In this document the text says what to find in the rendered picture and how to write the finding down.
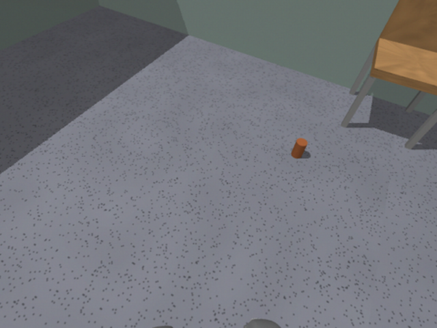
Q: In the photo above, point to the chair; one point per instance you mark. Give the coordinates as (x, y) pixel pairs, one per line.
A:
(405, 54)

